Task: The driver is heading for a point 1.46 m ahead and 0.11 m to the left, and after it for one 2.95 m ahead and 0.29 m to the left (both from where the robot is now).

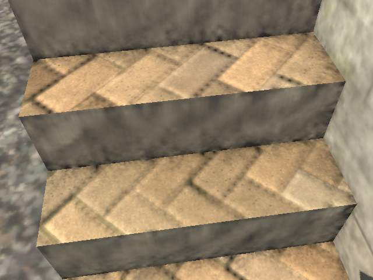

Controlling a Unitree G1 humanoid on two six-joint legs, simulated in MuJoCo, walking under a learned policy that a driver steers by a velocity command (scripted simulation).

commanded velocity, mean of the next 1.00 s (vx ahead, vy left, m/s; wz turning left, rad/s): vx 0.14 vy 0.00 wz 0.16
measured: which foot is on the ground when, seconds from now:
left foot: up 0.00-0.36, down 0.38-0.60, up 0.62-0.90, down 0.92-1.00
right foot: down 0.00-0.92, up 0.94-1.00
